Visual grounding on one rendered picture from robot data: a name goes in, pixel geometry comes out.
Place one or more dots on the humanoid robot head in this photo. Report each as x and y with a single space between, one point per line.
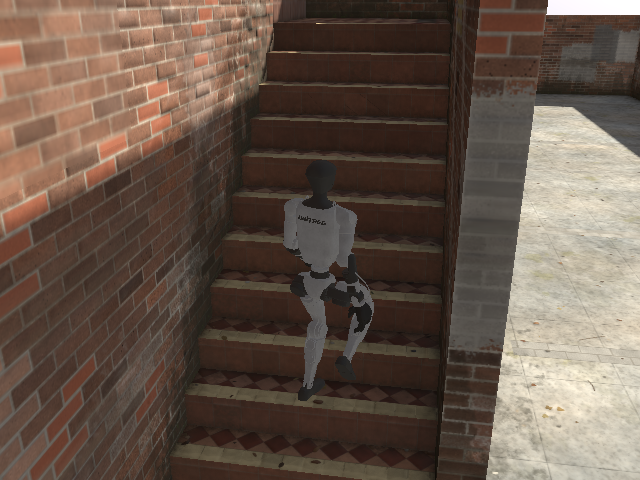
321 176

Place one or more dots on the robot left upper arm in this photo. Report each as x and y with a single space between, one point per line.
290 226

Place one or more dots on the left robot forearm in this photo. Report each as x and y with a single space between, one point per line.
295 252

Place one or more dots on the right robot forearm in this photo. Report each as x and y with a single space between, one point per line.
352 282

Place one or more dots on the robot right upper arm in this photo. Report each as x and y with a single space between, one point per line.
347 220

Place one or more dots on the right robot shin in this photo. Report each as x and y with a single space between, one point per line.
355 338

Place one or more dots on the robot right hand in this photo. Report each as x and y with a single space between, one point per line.
363 314

